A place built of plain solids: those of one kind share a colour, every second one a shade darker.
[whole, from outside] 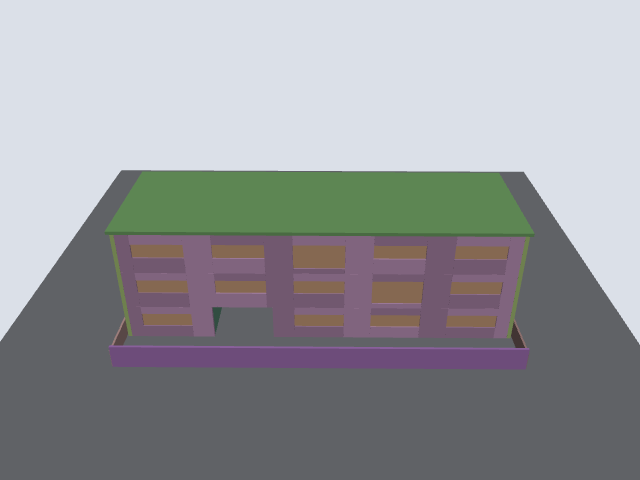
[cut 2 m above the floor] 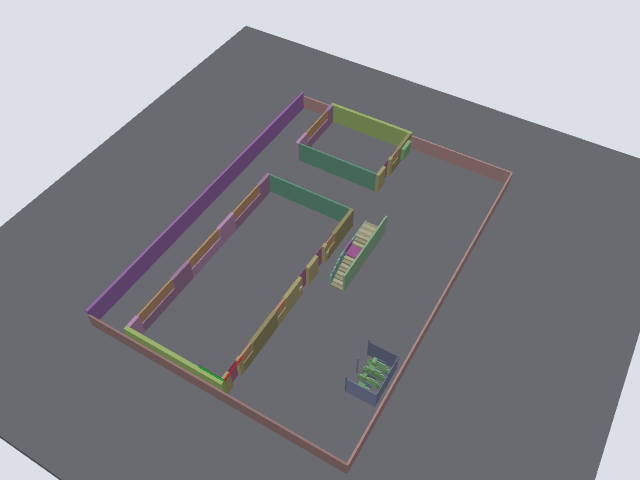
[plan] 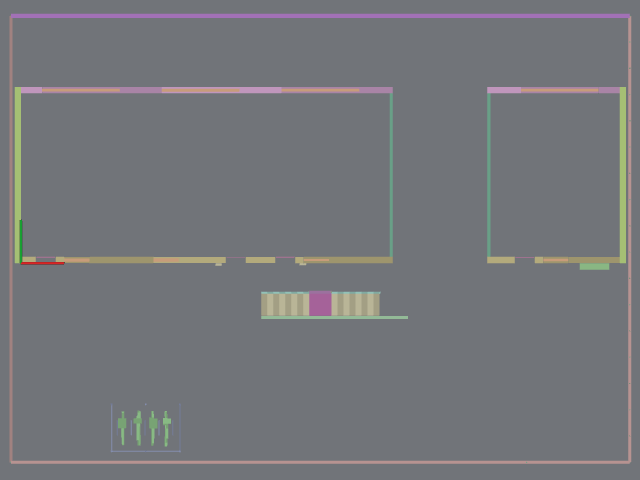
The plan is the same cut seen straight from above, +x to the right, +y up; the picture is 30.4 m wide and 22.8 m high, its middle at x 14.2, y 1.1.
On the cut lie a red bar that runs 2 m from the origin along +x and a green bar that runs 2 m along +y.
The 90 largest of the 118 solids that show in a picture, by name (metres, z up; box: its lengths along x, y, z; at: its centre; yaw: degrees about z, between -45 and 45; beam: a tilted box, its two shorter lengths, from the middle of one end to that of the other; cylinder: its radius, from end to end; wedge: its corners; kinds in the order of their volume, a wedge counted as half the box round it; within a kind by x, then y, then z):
{
 "roof_1": {"box": [29.43, 10.22, 0.25], "at": [14.22, 3.46, 9.09]},
 "back_1": {"box": [1.0, 0.3, 2.79], "at": [0.5, 8.22, 1.34]},
 "back_2": {"box": [1.0, 0.3, 2.99], "at": [0.5, 8.22, 4.23]},
 "back_3": {"box": [1.0, 0.3, 3.24], "at": [0.5, 8.22, 7.35]},
 "back_4": {"box": [3.69, 0.3, 1.05], "at": [2.84, 8.22, 0.47]},
 "back_5": {"box": [3.69, 0.3, 0.64], "at": [2.84, 8.22, 2.42]},
 "back_6": {"box": [3.69, 0.3, 1.25], "at": [2.84, 8.22, 3.36]},
 "back_7": {"box": [3.69, 0.3, 0.64], "at": [2.84, 8.22, 5.41]},
 "back_8": {"box": [3.69, 0.3, 1.25], "at": [2.84, 8.22, 6.35]},
 "back_9": {"box": [3.69, 0.3, 0.89], "at": [2.84, 8.22, 8.52]},
 "back_10": {"box": [2.0, 0.3, 2.79], "at": [5.69, 8.22, 1.34]},
 "back_11": {"box": [2.0, 0.3, 2.99], "at": [5.69, 8.22, 4.23]},
 "back_12": {"box": [2.0, 0.3, 3.24], "at": [5.69, 8.22, 7.35]},
 "back_13": {"box": [3.69, 0.3, 1.05], "at": [8.53, 8.22, 0.47]},
 "back_14": {"box": [3.69, 0.3, 0.64], "at": [8.53, 8.22, 2.42]},
 "back_15": {"box": [3.69, 0.3, 0.42], "at": [8.53, 8.22, 2.95]},
 "back_16": {"box": [3.69, 0.3, 0.64], "at": [8.53, 8.22, 5.41]},
 "back_17": {"box": [3.69, 0.3, 1.25], "at": [8.53, 8.22, 6.35]},
 "back_18": {"box": [3.69, 0.3, 0.89], "at": [8.53, 8.22, 8.52]},
 "back_19": {"box": [2.0, 0.3, 2.79], "at": [11.37, 8.22, 1.34]},
 "back_20": {"box": [2.0, 0.3, 2.99], "at": [11.37, 8.22, 4.23]},
 "back_21": {"box": [2.0, 0.3, 3.24], "at": [11.37, 8.22, 7.35]},
 "back_22": {"box": [3.69, 0.3, 1.05], "at": [14.22, 8.22, 0.47]},
 "back_23": {"box": [3.69, 0.3, 0.64], "at": [14.22, 8.22, 2.42]},
 "back_24": {"box": [3.69, 0.3, 1.25], "at": [14.22, 8.22, 3.36]},
 "back_25": {"box": [3.69, 0.3, 0.64], "at": [14.22, 8.22, 5.41]},
 "back_26": {"box": [3.69, 0.3, 0.42], "at": [14.22, 8.22, 5.94]},
 "back_27": {"box": [3.69, 0.3, 0.89], "at": [14.22, 8.22, 8.52]},
 "back_28": {"box": [1.6, 0.3, 2.79], "at": [16.86, 8.22, 1.34]},
 "back_29": {"box": [2.0, 0.3, 2.99], "at": [17.06, 8.22, 4.23]},
 "back_30": {"box": [2.0, 0.3, 3.24], "at": [17.06, 8.22, 7.35]},
 "back_31": {"box": [3.69, 0.3, 1.25], "at": [19.9, 8.22, 3.36]},
 "back_32": {"box": [3.69, 0.3, 0.64], "at": [19.9, 8.22, 5.41]},
 "back_33": {"box": [3.69, 0.3, 1.25], "at": [19.9, 8.22, 6.35]},
 "back_34": {"box": [3.69, 0.3, 0.89], "at": [19.9, 8.22, 8.52]},
 "back_35": {"box": [2.0, 0.3, 2.99], "at": [22.75, 8.22, 4.23]},
 "back_36": {"box": [2.0, 0.3, 3.24], "at": [22.75, 8.22, 7.35]},
 "back_37": {"box": [1.6, 0.3, 2.79], "at": [22.95, 8.22, 1.34]},
 "back_38": {"box": [3.69, 0.3, 1.05], "at": [25.59, 8.22, 0.47]},
 "back_39": {"box": [3.69, 0.3, 0.64], "at": [25.59, 8.22, 2.42]},
 "back_40": {"box": [3.69, 0.3, 1.25], "at": [25.59, 8.22, 3.36]},
 "back_41": {"box": [3.69, 0.3, 0.64], "at": [25.59, 8.22, 5.41]},
 "back_42": {"box": [3.69, 0.3, 1.25], "at": [25.59, 8.22, 6.35]},
 "back_43": {"box": [3.69, 0.3, 0.89], "at": [25.59, 8.22, 8.52]},
 "back_44": {"box": [1.0, 0.3, 2.79], "at": [27.93, 8.22, 1.34]},
 "back_45": {"box": [1.0, 0.3, 2.99], "at": [27.93, 8.22, 4.23]},
 "back_46": {"box": [1.0, 0.3, 3.24], "at": [27.93, 8.22, 7.35]},
 "gable_1": {"box": [0.3, 8.37, 9.02], "at": [-0.15, 4.18, 4.46]},
 "gable_2": {"box": [0.3, 8.37, 9.02], "at": [28.58, 4.18, 4.46]},
 "site_fence_whole_1": {"box": [0.15, 21.21, 1.45], "at": [-0.48, 1.15, 0.68]},
 "site_fence_whole_2": {"box": [29.39, 0.15, 1.45], "at": [14.22, -9.46, 0.68]},
 "site_fence_whole_3": {"box": [0.15, 21.21, 1.45], "at": [28.91, 1.15, 0.68]},
 "face_1": {"box": [0.7, 0.3, 2.79], "at": [0.35, 0.15, 1.34]},
 "face_2": {"box": [1.2, 0.3, 1.1], "at": [2.65, 0.15, 0.5]},
 "face_3": {"box": [3.04, 0.3, 2.79], "at": [4.77, 0.15, 1.34]},
 "face_4": {"box": [1.2, 0.3, 1.1], "at": [6.89, 0.15, 0.5]},
 "face_5": {"box": [2.24, 0.3, 2.79], "at": [8.61, 0.15, 1.34]},
 "face_6": {"box": [1.4, 0.3, 2.79], "at": [11.37, 0.15, 1.34]},
 "face_7": {"box": [1.2, 0.3, 1.1], "at": [14.02, 0.15, 0.5]},
 "face_8": {"box": [3.04, 0.3, 2.79], "at": [16.14, 0.15, 1.34]},
 "face_9": {"box": [1.3, 0.3, 2.79], "at": [22.8, 0.15, 1.34]},
 "face_10": {"box": [2.44, 0.3, 2.79], "at": [27.22, 0.15, 1.34]},
 "site_backwall_1": {"box": [29.39, 0.2, 1.85], "at": [14.22, 11.75, 0.88]},
 "glazing_1": {"box": [3.69, 0.12, 1.1], "at": [2.84, 8.22, 1.55]},
 "glazing_2": {"box": [3.69, 0.11, 1.1], "at": [2.84, 8.22, 4.54]},
 "glazing_3": {"box": [3.69, 0.11, 1.1], "at": [2.84, 8.22, 7.53]},
 "glazing_4": {"box": [3.69, 0.14, 1.1], "at": [8.53, 8.22, 1.55]},
 "glazing_5": {"box": [3.69, 0.15, 1.93], "at": [8.53, 8.22, 4.12]},
 "glazing_6": {"box": [3.69, 0.1, 1.1], "at": [8.53, 8.22, 7.53]},
 "glazing_7": {"box": [3.69, 0.13, 1.1], "at": [14.22, 8.22, 1.55]},
 "glazing_8": {"box": [3.69, 0.11, 1.1], "at": [14.22, 8.22, 4.54]},
 "glazing_9": {"box": [3.69, 0.09, 1.93], "at": [14.22, 8.22, 7.11]},
 "glazing_10": {"box": [3.69, 0.1, 1.1], "at": [19.9, 8.22, 4.54]},
 "glazing_11": {"box": [3.69, 0.13, 1.1], "at": [19.9, 8.22, 7.53]},
 "glazing_12": {"box": [3.69, 0.12, 1.1], "at": [25.59, 8.22, 1.55]},
 "glazing_13": {"box": [3.69, 0.15, 1.1], "at": [25.59, 8.22, 4.54]},
 "pend_side_1": {"box": [0.15, 7.77, 2.79], "at": [17.59, 4.18, 1.34]},
 "pend_side_2": {"box": [0.15, 7.77, 2.79], "at": [22.22, 4.18, 1.34]},
 "piece_1": {"box": [0.29, 1.05, 1.38], "at": [13.55, -1.98, 0.64]},
 "piece_2": {"box": [0.29, 1.05, 1.71], "at": [14.89, -1.98, 0.81]},
 "piece_3": {"box": [0.29, 1.05, 1.88], "at": [15.17, -1.98, 0.89]},
 "piece_4": {"box": [0.29, 1.05, 2.04], "at": [15.46, -1.98, 0.97]},
 "piece_5": {"box": [0.29, 1.05, 2.21], "at": [15.74, -1.98, 1.05]},
 "piece_6": {"box": [0.29, 1.05, 2.38], "at": [16.03, -1.98, 1.14]},
 "piece_7": {"box": [0.29, 1.05, 2.54], "at": [16.31, -1.98, 1.22]},
 "piece_8": {"box": [0.29, 1.05, 2.71], "at": [16.6, -1.98, 1.3]},
 "piece_9": {"box": [0.29, 1.05, 2.87], "at": [16.89, -1.98, 1.39]},
 "guard_1": {"box": [6.97, 0.15, 3.04], "at": [14.89, -2.58, 1.47]},
 "floor_1": {"box": [1.05, 1.05, 1.54], "at": [14.22, -1.98, 0.72]},
 "hung_more_letter_boxes_letters_1": {"box": [1.4, 0.32, 1.25], "at": [27.23, -0.16, 1.04]}
}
